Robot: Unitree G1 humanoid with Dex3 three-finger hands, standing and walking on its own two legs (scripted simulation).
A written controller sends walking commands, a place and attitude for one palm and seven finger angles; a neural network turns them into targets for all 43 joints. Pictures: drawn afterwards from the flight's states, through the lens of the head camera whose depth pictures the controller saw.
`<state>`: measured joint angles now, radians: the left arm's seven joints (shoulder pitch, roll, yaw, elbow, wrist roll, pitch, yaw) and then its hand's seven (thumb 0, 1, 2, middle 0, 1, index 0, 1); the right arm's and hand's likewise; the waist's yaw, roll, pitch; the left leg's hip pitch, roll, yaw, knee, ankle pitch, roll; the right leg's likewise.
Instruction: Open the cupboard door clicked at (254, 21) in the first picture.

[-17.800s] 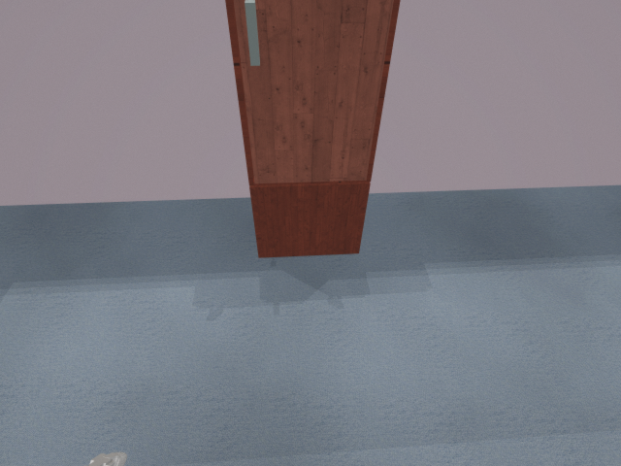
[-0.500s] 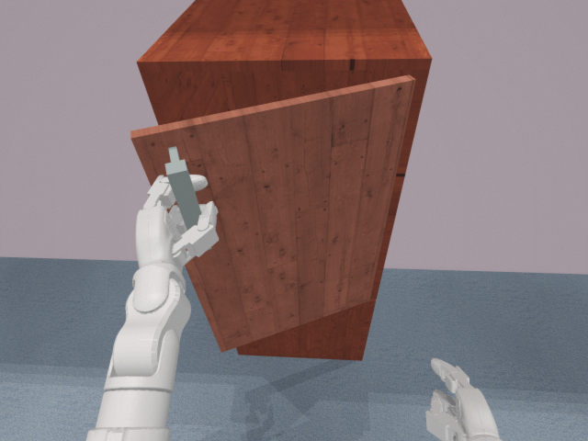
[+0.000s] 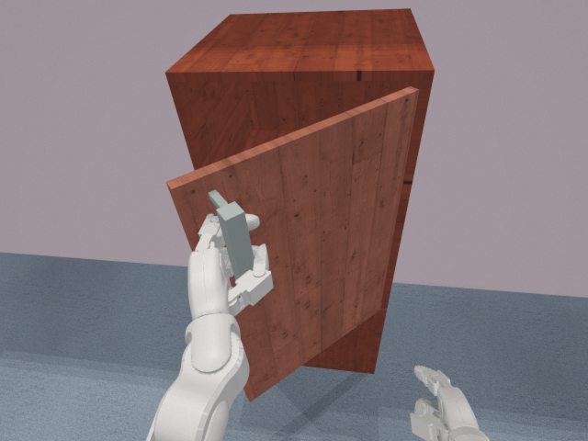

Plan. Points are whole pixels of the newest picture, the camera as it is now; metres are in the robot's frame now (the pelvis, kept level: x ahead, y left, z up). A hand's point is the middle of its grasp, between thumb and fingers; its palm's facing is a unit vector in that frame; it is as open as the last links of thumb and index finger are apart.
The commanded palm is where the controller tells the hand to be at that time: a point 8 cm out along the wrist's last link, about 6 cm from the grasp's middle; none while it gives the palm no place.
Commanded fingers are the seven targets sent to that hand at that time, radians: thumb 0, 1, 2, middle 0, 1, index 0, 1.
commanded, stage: open thumb and fingers to let go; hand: left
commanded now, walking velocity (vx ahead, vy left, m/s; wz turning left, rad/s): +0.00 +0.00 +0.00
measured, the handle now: (233, 245) +0.31 +0.11 +0.16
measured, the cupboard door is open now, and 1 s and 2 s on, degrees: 43 42 43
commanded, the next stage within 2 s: slide the hand sideways off the handle in 0.78 s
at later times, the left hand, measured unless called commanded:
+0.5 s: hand (251, 270) +0.27 +0.07 +0.16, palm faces +0.27 -0.96 +0.02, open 12.7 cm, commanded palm +0.22 +0.12 +0.15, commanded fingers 0.00 -0.50 0.30 -0.25 -0.90 -0.25 -0.90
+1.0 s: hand (247, 282) +0.26 +0.08 +0.15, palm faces +0.06 -0.99 -0.09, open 15.5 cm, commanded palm +0.22 +0.11 +0.15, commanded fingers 0.00 -0.50 0.30 -0.15 -0.30 -0.15 -0.30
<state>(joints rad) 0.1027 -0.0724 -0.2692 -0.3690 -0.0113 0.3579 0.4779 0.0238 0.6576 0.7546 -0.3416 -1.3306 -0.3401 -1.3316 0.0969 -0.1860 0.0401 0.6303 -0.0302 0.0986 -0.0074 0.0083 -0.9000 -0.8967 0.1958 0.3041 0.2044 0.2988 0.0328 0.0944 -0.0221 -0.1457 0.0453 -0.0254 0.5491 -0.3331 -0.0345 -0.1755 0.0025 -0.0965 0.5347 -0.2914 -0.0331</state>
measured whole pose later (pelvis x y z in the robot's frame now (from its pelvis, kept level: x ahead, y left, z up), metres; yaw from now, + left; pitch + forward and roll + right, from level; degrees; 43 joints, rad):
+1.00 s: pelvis -0.03 +0.03 +0.00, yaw +0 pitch -6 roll +0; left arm -0.07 -0.01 -0.25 -0.16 0.05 0.26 0.27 -0.01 -0.50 0.31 -0.33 -0.53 -0.24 -0.53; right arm 0.13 -0.16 0.06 0.61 -0.01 0.11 -0.02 0.01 -0.90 -0.90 0.20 0.30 0.21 0.30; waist 0.05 0.04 0.01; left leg -0.15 0.00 0.00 0.54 -0.28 0.00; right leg -0.19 -0.04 -0.07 0.53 -0.23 0.00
